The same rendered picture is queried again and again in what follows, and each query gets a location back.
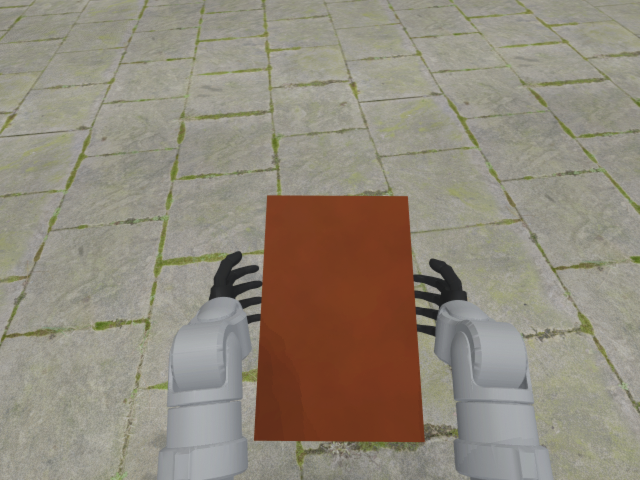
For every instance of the robot right forearm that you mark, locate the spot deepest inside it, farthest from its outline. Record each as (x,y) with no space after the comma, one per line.
(497,430)

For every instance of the robot right hand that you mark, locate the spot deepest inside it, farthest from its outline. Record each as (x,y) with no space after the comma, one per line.
(450,288)

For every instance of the robot left forearm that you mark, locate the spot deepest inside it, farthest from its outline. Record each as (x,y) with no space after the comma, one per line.
(204,435)

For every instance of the robot left hand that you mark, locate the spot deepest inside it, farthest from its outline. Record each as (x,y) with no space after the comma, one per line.
(224,279)

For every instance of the carton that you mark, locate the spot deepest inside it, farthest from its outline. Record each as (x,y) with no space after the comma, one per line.
(338,346)

